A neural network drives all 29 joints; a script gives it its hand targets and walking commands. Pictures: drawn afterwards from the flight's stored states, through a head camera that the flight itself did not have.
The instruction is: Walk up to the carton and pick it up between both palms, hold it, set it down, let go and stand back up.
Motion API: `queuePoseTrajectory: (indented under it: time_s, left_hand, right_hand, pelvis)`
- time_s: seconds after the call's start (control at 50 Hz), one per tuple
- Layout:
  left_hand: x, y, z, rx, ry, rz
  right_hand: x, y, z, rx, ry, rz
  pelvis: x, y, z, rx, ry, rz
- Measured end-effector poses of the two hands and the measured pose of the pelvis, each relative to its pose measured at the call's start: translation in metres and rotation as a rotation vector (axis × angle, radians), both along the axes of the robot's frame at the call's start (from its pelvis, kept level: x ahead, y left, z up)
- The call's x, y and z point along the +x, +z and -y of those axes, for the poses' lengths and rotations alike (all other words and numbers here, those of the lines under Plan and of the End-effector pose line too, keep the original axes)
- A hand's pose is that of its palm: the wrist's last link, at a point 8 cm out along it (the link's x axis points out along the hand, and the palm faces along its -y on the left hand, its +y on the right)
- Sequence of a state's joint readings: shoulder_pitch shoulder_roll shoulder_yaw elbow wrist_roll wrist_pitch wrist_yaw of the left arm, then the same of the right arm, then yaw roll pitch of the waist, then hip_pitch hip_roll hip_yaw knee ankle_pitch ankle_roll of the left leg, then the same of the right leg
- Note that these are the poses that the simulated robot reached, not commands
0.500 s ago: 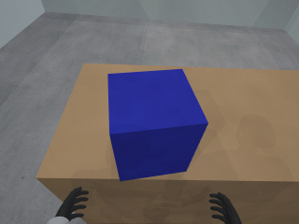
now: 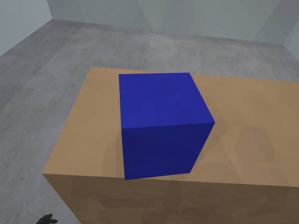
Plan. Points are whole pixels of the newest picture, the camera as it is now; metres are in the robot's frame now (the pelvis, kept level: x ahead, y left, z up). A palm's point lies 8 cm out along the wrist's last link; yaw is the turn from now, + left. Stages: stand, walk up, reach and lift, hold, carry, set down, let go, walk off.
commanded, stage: stand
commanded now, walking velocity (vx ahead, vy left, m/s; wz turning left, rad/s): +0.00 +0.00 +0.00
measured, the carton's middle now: (156, 126) +0.39 +0.00 +0.05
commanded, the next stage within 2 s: none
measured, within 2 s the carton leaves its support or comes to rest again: neither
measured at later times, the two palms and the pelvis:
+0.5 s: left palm out of the picture +0.06 +0.32 -0.10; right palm out of the picture +0.08 -0.30 -0.10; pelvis -0.01 +0.01 +0.01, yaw +0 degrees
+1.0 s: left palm out of the picture +0.07 +0.31 -0.10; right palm out of the picture +0.07 -0.31 -0.10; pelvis +0.00 +0.00 +0.01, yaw +1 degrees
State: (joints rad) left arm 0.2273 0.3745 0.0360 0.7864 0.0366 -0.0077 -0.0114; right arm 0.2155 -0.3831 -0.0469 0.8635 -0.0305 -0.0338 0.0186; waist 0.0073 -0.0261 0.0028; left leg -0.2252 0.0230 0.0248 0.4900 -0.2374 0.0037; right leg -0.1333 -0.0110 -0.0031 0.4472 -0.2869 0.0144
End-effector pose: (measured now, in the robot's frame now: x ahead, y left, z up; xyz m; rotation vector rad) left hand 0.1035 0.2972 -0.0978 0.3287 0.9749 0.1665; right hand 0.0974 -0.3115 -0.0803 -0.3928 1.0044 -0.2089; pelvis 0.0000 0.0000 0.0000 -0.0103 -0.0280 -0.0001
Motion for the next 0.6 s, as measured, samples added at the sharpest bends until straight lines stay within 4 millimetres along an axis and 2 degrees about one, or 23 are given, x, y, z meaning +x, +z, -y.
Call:
queuePoseTrajectory:
  time_s: [0.26, 0.44, 0.6]
  left_hand:
    - [-0.026, -0.005, -0.013, 0.016, 0.008, -0.091]
    - [-0.041, -0.005, -0.020, 0.034, 0.024, -0.147]
    - [-0.043, -0.007, -0.019, 0.033, 0.030, -0.168]
  right_hand:
    - [-0.011, -0.013, -0.018, 0.041, 0.004, -0.055]
    - [-0.018, -0.015, -0.015, 0.039, -0.007, -0.097]
    - [-0.020, -0.014, -0.009, 0.028, -0.019, -0.116]
  pelvis:
    - [-0.006, 0.002, -0.008, 0.000, 0.004, 0.012]
    - [-0.008, 0.005, -0.008, 0.002, 0.007, 0.014]
    - [-0.008, 0.006, -0.007, 0.003, 0.011, 0.014]
